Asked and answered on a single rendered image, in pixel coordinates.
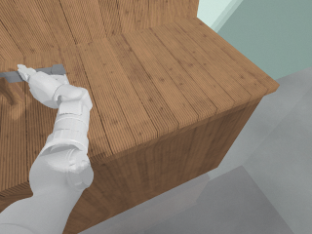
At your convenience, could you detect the left robot upper arm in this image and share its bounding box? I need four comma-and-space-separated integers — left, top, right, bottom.
0, 148, 94, 234

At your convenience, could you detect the robot left hand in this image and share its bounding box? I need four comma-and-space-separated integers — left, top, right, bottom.
18, 64, 69, 109

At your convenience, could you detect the counter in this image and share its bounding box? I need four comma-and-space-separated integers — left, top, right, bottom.
0, 0, 280, 234

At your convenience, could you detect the left robot forearm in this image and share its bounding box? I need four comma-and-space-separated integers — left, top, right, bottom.
29, 84, 93, 190

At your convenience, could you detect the tap lever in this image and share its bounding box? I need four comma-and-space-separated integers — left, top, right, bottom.
0, 63, 66, 83

